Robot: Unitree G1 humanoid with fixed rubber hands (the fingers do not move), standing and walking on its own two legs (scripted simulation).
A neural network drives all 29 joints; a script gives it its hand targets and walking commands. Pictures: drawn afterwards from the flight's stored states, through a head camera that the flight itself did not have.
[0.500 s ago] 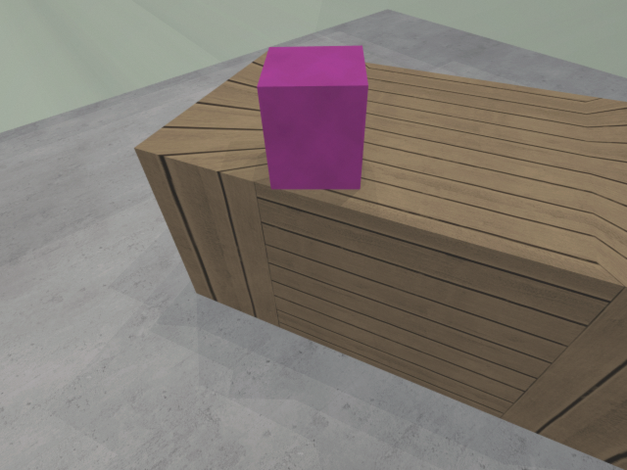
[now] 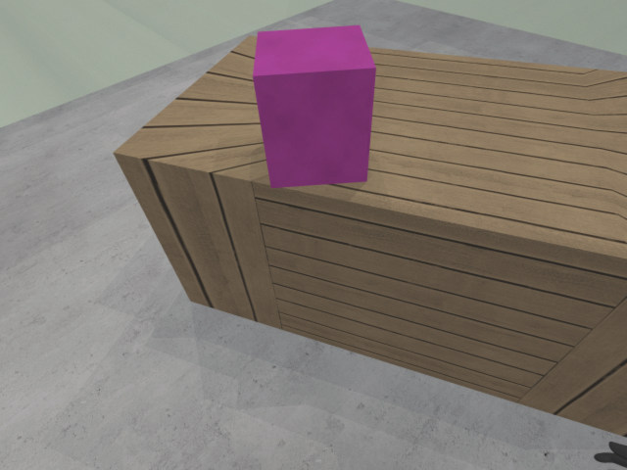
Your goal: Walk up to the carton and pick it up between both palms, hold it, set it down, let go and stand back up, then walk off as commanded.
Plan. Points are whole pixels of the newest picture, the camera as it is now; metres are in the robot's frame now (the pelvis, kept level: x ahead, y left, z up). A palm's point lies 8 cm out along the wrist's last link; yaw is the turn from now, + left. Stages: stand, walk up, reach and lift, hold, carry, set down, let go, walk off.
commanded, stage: walk up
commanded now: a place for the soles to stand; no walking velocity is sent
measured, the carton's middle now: (314, 109) +0.79 +0.06 +0.06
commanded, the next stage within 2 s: none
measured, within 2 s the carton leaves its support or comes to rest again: neither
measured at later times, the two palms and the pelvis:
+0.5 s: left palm (24, 381) +0.25 +0.45 -0.05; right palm (540, 416) +0.23 -0.26 -0.08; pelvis +0.15 +0.09 -0.01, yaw -7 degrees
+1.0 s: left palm (6, 283) +0.41 +0.57 -0.04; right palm (432, 345) +0.34 -0.14 -0.10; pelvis +0.29 +0.21 -0.01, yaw -13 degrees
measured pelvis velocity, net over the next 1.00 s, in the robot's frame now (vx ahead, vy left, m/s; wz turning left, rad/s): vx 0.29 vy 0.21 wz -0.23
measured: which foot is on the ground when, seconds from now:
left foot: down 0.00-0.20, up 0.22-0.52, down 0.54-0.76, up 0.78-1.00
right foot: up 0.00-0.16, down 0.18-0.54, up 0.56-0.74, down 0.76-1.00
